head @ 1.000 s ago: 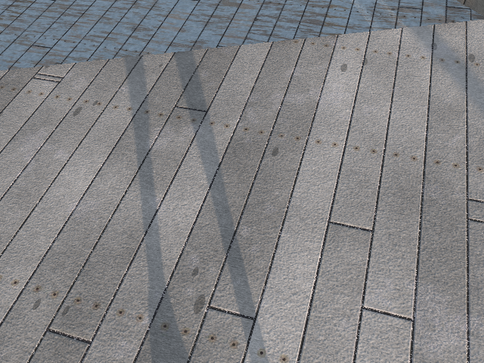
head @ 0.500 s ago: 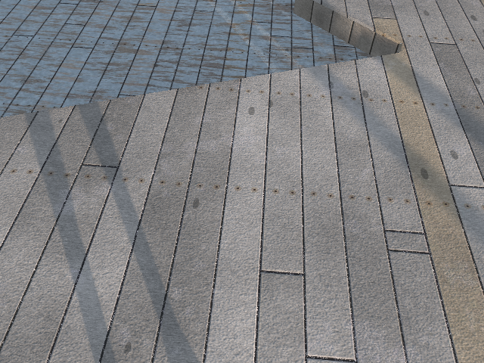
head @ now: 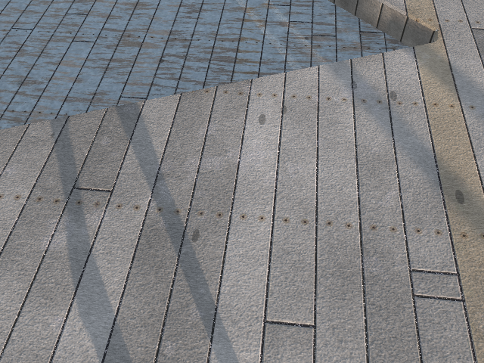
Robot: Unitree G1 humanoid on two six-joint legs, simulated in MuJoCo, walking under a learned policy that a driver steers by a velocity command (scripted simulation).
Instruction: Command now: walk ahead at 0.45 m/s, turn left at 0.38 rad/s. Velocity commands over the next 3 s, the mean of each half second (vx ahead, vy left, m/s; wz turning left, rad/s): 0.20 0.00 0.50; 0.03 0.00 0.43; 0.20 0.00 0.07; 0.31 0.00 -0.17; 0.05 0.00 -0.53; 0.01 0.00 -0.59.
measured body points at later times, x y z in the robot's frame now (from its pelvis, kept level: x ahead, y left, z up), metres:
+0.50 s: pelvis +0.18 +0.04 -0.01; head +0.23 +0.07 +0.44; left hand +0.27 +0.35 -0.12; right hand +0.41 -0.19 -0.09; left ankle +0.26 +0.13 -0.74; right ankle +0.18 -0.12 -0.66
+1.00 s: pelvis +0.24 -0.01 +0.00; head +0.27 -0.02 +0.45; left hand +0.22 +0.29 -0.09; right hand +0.51 -0.18 -0.10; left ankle +0.15 +0.12 -0.67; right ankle +0.30 -0.10 -0.74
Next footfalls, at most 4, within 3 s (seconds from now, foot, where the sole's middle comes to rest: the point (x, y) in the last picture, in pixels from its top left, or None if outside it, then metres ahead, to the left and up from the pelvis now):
0.32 left None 0.30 0.13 -0.77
0.80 right None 0.34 -0.06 -0.77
1.12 left None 0.18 0.13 -0.77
1.80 left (137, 348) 0.51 0.32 -0.77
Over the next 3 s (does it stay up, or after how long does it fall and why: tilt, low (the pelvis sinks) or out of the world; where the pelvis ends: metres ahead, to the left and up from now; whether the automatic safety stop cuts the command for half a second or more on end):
stays up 0.52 0.20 0.01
